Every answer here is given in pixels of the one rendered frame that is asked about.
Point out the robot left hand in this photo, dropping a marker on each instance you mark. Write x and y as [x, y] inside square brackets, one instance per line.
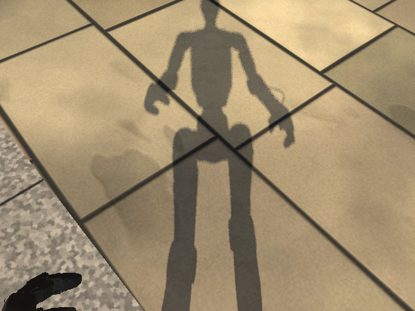
[39, 289]

